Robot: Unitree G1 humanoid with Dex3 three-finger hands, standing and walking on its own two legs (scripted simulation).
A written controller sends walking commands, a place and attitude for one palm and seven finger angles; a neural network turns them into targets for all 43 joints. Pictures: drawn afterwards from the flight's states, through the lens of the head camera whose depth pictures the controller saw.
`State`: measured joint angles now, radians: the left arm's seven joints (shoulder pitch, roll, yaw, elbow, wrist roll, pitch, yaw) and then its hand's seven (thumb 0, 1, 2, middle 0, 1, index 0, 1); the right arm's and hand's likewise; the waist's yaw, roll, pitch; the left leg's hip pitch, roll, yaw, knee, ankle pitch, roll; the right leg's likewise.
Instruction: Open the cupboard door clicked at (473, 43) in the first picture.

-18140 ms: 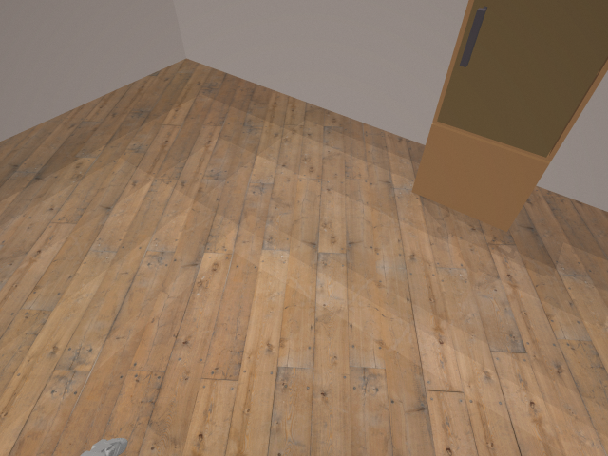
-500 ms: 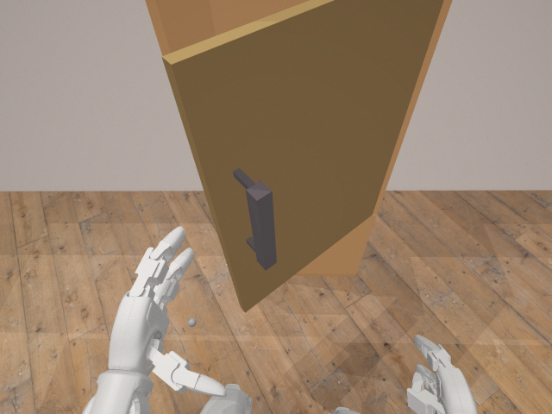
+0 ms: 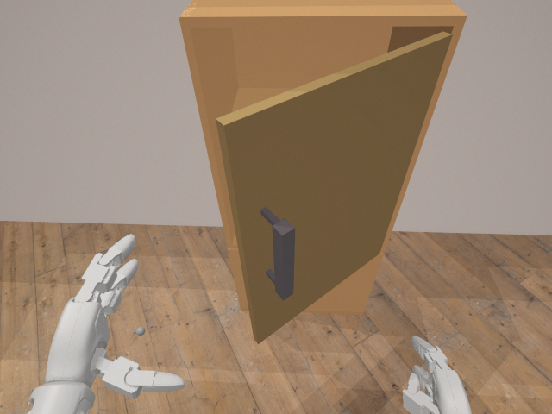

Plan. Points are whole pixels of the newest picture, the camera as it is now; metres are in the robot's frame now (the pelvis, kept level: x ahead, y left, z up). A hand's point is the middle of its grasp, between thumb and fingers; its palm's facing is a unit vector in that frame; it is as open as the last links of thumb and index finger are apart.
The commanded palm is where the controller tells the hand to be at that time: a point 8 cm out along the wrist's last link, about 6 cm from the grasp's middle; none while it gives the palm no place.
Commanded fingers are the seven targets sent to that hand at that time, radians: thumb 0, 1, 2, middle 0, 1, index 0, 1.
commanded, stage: draw the hand back to the body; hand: left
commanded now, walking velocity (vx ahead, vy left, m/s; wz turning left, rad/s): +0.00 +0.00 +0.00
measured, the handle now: (276, 255) +0.36 +0.04 +0.04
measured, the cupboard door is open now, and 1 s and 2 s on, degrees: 40 40 40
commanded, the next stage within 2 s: step back with the hand held close in 0.96 s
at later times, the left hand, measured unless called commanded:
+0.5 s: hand (51, 281) +0.21 +0.26 +0.17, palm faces +0.40 -0.82 -0.40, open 10.0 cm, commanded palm +0.16 +0.30 +0.20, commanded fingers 0.00 0.80 0.86 -0.20 -0.30 -0.20 -0.30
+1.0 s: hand (51, 270) +0.21 +0.26 +0.19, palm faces +0.44 -0.80 -0.41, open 7.4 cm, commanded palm +0.17 +0.29 +0.21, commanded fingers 0.00 0.90 0.90 -0.20 -0.30 -0.20 -0.30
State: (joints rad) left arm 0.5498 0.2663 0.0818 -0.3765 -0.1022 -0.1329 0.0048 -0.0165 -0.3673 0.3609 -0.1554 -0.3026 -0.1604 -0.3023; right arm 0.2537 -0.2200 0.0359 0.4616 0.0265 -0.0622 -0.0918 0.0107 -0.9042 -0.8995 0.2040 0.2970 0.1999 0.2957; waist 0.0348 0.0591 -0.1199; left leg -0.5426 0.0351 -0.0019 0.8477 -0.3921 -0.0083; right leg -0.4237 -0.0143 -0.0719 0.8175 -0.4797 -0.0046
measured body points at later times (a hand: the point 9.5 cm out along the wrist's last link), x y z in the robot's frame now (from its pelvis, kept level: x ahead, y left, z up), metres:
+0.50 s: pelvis +0.02 +0.01 +0.04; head +0.00 +0.00 +0.49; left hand +0.18 +0.30 +0.19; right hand +0.21 -0.20 -0.04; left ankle +0.02 +0.12 -0.70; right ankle -0.03 -0.11 -0.70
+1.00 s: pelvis +0.02 +0.00 +0.04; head +0.01 -0.03 +0.49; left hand +0.18 +0.30 +0.21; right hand +0.21 -0.23 -0.04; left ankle +0.03 +0.12 -0.70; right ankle -0.03 -0.11 -0.70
